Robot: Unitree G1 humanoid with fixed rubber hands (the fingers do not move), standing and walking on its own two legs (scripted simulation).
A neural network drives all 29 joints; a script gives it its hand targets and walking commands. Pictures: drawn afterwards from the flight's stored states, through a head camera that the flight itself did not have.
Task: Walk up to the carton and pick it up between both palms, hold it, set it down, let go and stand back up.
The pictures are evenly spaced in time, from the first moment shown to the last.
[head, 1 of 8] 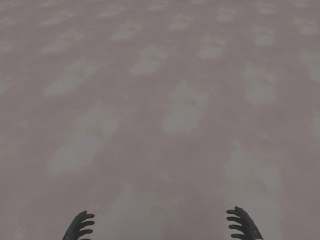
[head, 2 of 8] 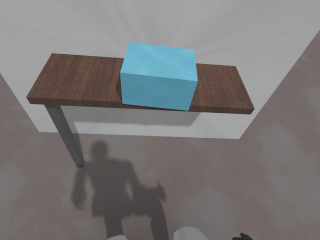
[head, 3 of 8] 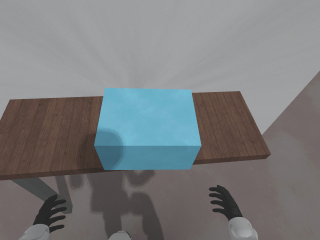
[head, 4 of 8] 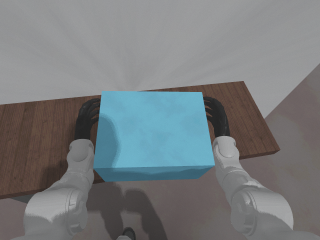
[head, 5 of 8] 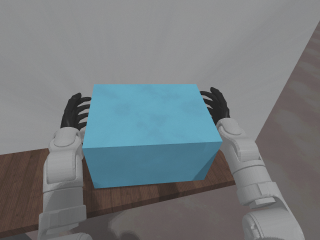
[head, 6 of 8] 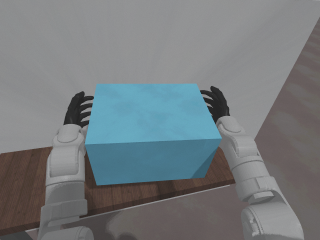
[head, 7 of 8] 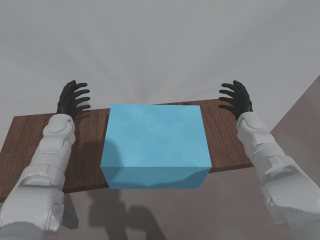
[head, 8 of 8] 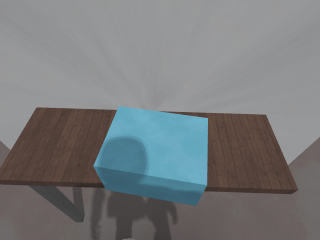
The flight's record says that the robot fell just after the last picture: no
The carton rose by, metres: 0.21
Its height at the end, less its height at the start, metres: +0.00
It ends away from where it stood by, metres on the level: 0.02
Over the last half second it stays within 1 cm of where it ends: yes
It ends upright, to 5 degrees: yes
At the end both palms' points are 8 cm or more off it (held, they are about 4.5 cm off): yes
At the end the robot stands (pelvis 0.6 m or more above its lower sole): yes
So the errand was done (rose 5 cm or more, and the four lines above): yes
